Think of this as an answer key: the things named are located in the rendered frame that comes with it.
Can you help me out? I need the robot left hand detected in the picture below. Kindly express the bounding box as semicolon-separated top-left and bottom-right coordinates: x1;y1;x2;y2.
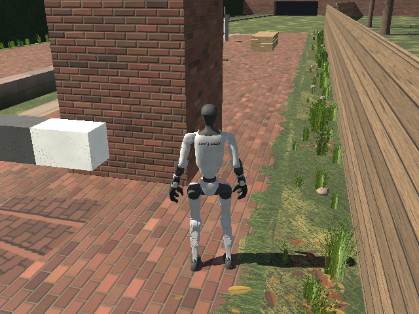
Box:
169;185;183;203

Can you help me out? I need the right robot upper arm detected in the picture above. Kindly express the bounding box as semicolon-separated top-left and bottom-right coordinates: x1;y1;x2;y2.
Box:
223;132;240;168

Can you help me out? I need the left robot shin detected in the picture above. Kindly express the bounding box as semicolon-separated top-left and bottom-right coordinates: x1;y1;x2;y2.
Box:
190;218;200;262

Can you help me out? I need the left robot upper arm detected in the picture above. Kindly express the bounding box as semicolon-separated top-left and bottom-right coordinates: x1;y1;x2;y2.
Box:
178;132;196;169

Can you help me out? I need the right robot foot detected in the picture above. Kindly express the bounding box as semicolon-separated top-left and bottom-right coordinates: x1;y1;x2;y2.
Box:
223;253;233;270

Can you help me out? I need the robot left forearm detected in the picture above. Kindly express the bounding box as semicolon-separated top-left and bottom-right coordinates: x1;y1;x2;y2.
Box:
171;159;185;188

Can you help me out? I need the robot right forearm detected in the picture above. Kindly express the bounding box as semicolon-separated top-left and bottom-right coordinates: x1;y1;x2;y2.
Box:
234;159;246;186

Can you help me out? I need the robot right hand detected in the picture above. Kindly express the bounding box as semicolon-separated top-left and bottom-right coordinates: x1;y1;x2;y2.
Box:
232;184;247;199

